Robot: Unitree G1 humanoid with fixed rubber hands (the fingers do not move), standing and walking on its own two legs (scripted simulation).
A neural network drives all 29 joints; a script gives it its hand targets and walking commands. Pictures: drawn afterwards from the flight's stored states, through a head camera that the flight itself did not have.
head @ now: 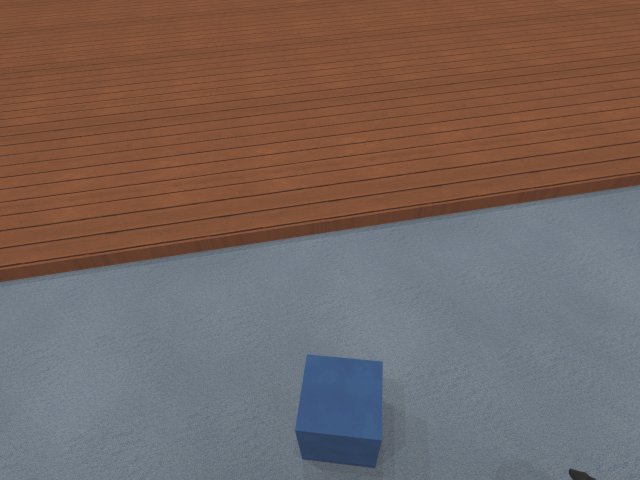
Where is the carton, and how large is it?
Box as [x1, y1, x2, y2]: [295, 354, 382, 467]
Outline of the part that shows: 307,354 295,427 295,432 302,458 374,467 381,441 382,361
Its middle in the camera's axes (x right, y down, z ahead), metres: +0.05 +0.50 +1.09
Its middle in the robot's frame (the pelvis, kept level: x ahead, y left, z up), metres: +0.45 -0.01 -0.66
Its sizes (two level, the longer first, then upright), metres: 0.210 0.200 0.250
